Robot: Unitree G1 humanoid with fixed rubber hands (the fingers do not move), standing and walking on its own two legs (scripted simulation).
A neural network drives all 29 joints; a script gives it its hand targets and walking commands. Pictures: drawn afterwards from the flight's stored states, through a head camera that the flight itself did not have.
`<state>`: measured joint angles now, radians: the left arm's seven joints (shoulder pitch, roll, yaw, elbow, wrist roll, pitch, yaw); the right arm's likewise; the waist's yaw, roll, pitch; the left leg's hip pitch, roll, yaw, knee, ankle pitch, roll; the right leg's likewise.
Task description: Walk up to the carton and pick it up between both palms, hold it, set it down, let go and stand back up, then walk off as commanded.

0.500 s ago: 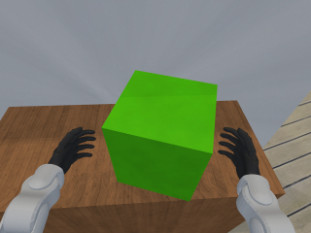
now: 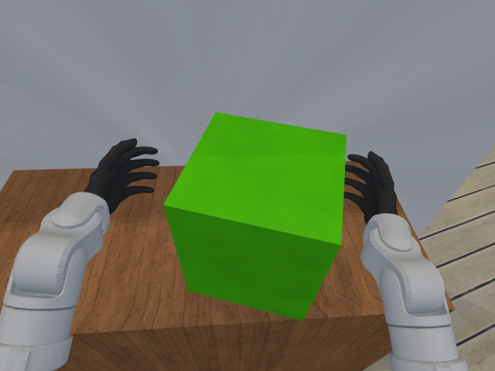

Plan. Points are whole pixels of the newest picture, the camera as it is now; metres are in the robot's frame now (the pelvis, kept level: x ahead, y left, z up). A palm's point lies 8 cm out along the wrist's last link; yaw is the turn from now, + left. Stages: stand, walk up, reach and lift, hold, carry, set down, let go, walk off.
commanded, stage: reach and lift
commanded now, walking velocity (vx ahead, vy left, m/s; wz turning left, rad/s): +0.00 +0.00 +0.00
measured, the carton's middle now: (260, 219) +0.37 -0.02 +0.06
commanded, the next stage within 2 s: none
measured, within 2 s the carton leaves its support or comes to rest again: neither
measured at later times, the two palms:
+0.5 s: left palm (110, 136) +0.39 +0.19 +0.21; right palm (374, 157) +0.39 -0.17 +0.18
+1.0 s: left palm (117, 126) +0.43 +0.20 +0.20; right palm (370, 161) +0.41 -0.18 +0.16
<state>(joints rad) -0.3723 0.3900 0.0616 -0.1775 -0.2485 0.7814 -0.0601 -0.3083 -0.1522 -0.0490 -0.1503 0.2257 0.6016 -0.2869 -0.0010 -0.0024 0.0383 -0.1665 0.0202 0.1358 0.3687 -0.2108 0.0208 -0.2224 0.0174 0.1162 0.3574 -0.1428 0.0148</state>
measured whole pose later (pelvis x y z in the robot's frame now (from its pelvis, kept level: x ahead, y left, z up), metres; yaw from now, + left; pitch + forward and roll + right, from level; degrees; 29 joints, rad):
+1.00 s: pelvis +0.00 +0.00 +0.00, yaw +0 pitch +0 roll +0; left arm -0.93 0.40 0.06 0.62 -0.25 0.56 -0.03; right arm -0.82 -0.17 -0.12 0.60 0.23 0.42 -0.28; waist -0.03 -0.01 0.04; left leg -0.17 0.03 0.14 0.37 -0.21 0.02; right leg -0.21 0.02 0.12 0.33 -0.12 0.02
